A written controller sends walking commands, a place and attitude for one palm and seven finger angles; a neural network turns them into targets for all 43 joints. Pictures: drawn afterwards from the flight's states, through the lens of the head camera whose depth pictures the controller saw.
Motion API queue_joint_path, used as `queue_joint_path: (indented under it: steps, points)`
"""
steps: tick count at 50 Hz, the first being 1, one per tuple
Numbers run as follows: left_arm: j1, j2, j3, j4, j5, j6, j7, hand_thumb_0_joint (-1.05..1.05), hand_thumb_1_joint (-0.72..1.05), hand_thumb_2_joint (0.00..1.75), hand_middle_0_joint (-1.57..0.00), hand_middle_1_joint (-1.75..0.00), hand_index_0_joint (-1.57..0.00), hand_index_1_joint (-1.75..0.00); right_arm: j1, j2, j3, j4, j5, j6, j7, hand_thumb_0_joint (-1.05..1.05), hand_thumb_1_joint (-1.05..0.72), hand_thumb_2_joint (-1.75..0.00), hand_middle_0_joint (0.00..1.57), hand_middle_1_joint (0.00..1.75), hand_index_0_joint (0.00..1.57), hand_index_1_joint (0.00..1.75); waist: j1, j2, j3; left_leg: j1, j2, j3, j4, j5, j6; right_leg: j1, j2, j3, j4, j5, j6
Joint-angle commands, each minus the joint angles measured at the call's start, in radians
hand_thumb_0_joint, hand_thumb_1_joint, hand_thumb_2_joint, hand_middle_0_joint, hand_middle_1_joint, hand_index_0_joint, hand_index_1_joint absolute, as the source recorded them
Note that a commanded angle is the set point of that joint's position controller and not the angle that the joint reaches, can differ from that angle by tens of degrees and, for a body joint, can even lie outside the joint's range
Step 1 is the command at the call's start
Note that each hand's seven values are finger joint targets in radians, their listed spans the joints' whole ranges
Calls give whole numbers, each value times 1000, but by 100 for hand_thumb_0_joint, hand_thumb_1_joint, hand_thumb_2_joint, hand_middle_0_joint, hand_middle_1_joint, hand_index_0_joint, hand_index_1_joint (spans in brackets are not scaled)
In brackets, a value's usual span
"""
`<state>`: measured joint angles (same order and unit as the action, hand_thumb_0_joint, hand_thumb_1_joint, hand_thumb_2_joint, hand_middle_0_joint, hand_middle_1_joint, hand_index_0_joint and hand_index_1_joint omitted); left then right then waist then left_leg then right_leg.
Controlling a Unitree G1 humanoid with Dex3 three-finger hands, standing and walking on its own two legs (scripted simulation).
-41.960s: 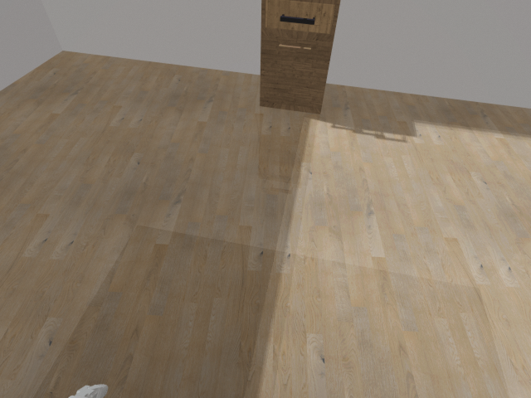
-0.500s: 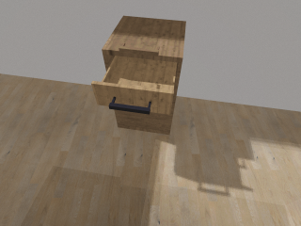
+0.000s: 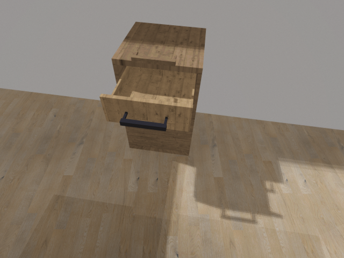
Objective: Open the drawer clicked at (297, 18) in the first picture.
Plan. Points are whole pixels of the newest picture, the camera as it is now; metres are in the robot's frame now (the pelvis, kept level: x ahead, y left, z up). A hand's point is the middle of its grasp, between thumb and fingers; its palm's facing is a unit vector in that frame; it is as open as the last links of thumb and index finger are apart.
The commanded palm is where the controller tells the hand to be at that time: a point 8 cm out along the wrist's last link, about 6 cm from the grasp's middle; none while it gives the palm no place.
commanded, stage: look to check the result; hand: left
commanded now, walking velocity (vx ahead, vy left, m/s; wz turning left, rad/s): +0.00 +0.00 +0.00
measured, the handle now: (144, 120) +0.66 +0.15 -0.16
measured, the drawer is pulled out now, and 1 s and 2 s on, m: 0.24 0.24 0.24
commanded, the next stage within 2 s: stand and wait in 0.56 s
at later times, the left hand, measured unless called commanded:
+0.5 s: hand out of the picture -0.01 +0.15 -0.18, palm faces +0.05 -0.99 -0.16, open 7.3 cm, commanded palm none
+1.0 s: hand out of the picture +0.01 +0.15 -0.18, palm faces +0.05 -0.98 -0.17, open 7.3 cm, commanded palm none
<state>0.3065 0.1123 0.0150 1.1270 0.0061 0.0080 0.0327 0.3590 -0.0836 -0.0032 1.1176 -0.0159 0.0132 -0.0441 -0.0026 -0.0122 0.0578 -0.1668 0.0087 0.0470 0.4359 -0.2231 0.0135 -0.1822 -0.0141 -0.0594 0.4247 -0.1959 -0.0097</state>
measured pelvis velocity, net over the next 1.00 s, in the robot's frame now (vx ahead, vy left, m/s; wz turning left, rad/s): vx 0.01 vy -0.01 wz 0.00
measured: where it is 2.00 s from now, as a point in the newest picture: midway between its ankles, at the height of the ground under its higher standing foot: outside the picture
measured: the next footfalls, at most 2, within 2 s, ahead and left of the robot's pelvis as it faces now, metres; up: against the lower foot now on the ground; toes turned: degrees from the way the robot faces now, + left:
none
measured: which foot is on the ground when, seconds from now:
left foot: down 0.00-1.00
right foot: down 0.00-1.00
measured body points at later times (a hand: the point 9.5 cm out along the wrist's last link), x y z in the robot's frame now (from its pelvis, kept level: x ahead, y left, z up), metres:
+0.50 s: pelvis +0.00 -0.01 +0.00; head +0.02 +0.00 +0.45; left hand -0.01 +0.20 -0.16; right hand -0.03 -0.20 -0.16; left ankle +0.01 +0.11 -0.74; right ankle +0.02 -0.11 -0.74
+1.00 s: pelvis +0.01 -0.01 +0.00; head +0.03 -0.01 +0.45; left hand +0.01 +0.20 -0.16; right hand -0.01 -0.21 -0.16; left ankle +0.01 +0.11 -0.74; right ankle +0.02 -0.11 -0.74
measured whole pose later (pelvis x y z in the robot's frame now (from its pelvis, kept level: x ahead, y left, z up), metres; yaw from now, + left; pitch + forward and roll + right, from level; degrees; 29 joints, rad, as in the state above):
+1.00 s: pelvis +0.01 -0.01 +0.00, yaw +0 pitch -2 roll +0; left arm 0.27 0.13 0.02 1.13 0.00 0.00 0.04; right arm 0.31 -0.09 0.00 1.12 -0.01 0.01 -0.04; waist 0.00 0.00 0.08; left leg -0.14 0.03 0.04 0.41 -0.23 -0.01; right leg -0.16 0.00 -0.07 0.41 -0.21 -0.03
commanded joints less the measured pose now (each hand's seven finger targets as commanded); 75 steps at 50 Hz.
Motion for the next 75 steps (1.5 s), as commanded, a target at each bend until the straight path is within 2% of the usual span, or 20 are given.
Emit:
queue_joint_path:
  steps: [1,10,14,21,27,30,32,33,40,42,46,47,52,56,65,67,68,72,75]
  points:
    - [76,86,20,-18,4,-11,7,0,90,90,-20,-30,-20,-30,88,-79,-16,-20,-1,-12,-3,0,-90,-90,20,30,20,30,-1,26,73,-74,71,-87,-119,-33,18,-26,-66,81,-99,-33,-28]
    - [73,86,20,-19,3,-12,8,0,90,90,-20,-30,-20,-30,83,-79,-17,-18,-2,-10,0,0,-90,-90,20,30,20,30,-4,0,72,-62,70,-81,-113,-28,17,-41,-67,87,-105,-55,-28]
    - [71,86,20,-21,4,-12,8,0,90,90,-20,-30,-20,-30,81,-78,-18,-17,-3,-8,0,0,-90,-90,20,30,20,30,-5,22,76,-62,69,-80,-114,-36,16,-48,-66,90,-112,-65,-28]
    - [63,90,21,-19,3,-14,7,0,90,90,-20,-30,-20,-30,72,-78,-18,-16,-3,-8,0,0,-90,-90,20,30,20,30,-6,17,71,-53,69,-75,-110,-24,12,-45,-69,89,-116,-65,-28]
    - [64,90,20,-22,2,-17,9,0,90,90,-20,-30,-20,-30,60,-88,-20,-18,1,-14,-2,0,-90,-90,20,30,20,30,-1,22,46,-24,80,-80,-108,32,12,-30,-64,87,-107,-12,-29]
    - [54,85,20,-18,2,-14,8,0,90,90,-20,-30,-20,-30,59,-84,-17,-14,-1,-14,-3,0,-90,-90,20,30,20,30,-3,34,65,-46,77,-81,-117,14,10,-24,-66,84,-107,-17,-28]
    - [58,90,20,-22,2,-15,8,0,90,90,-20,-30,-20,-30,57,-91,-18,-17,0,-15,-3,0,-90,-90,20,30,20,30,-1,14,59,-28,81,-82,-112,31,11,-31,-61,86,-106,-10,-29]
    - [47,87,20,-21,2,-14,9,0,90,90,-20,-30,-20,-30,64,-86,-18,-12,-1,-15,-4,0,-90,-90,20,30,20,30,-4,32,57,-40,82,-83,-116,34,12,-14,-64,82,-105,-2,-29]
    - [47,94,20,-20,1,-17,8,0,90,90,-20,-30,-20,-30,53,-90,-17,-11,0,-16,-4,0,-90,-90,20,30,20,30,-1,31,39,-18,80,-78,-110,60,9,-2,-68,85,-107,19,-30]
    - [50,98,20,-21,1,-18,8,0,90,90,-20,-30,-20,-30,48,-96,-19,-15,2,-15,-3,0,-90,-90,20,30,20,30,-1,2,43,-4,84,-76,-105,68,9,-17,-65,83,-107,18,-29]
    - [41,95,20,-17,1,-18,8,0,90,90,-20,-30,-20,-30,45,-91,-17,-8,0,-15,-3,0,-90,-90,20,30,20,30,-2,21,51,-13,80,-72,-107,74,7,-7,-70,85,-112,26,-31]
    - [47,102,20,-23,1,-19,8,0,90,90,-20,-30,-20,-30,45,-98,-18,-12,2,-15,-3,0,-90,-90,20,30,20,30,-1,3,44,0,83,-75,-101,84,7,-10,-65,85,-111,30,-31]
    - [47,99,20,-20,1,-21,9,0,90,90,-20,-30,-20,-30,37,-98,-19,-8,1,-17,-5,0,-90,-90,20,30,20,30,-1,25,30,15,86,-72,-98,116,6,2,-67,85,-109,63,-34]
    - [39,102,20,-17,0,-21,8,0,90,90,-20,-30,-20,-30,35,-93,-17,-4,0,-13,-4,0,-90,-90,20,30,20,30,-3,19,51,-2,81,-69,-102,92,2,6,-72,85,-120,47,-33]
    - [36,104,19,-12,-1,-23,8,0,90,90,-20,-30,-20,-30,32,-99,-15,0,0,-14,-6,0,-90,-90,20,30,20,30,-4,29,41,12,86,-66,-101,118,0,20,-73,85,-121,77,-35]
    - [41,106,20,-14,0,-24,9,0,90,90,-20,-30,-20,-30,29,-104,-17,-3,1,-15,-6,0,-90,-90,20,30,20,30,-2,11,37,25,88,-69,-99,122,0,13,-69,85,-120,79,-36]
    - [35,103,20,-13,0,-23,9,0,90,90,-20,-30,-20,-30,32,-102,-16,-1,-1,-15,-6,0,-90,-90,20,30,20,30,-5,26,30,20,88,-67,-99,124,1,26,-73,84,-121,82,-36]
    - [38,106,20,-11,-1,-23,9,0,90,90,-20,-30,-20,-30,27,-106,-16,-1,0,-13,-7,0,-90,-90,20,30,20,30,-1,9,48,22,88,-68,-100,114,-2,9,-67,86,-126,68,-36]
    - [30,105,21,-9,-1,-21,8,0,90,90,-20,-30,-20,-30,30,-102,-14,4,-1,-14,-6,0,-90,-90,20,30,20,30,-3,23,48,12,87,-66,-107,113,-2,21,-73,86,-126,68,-37]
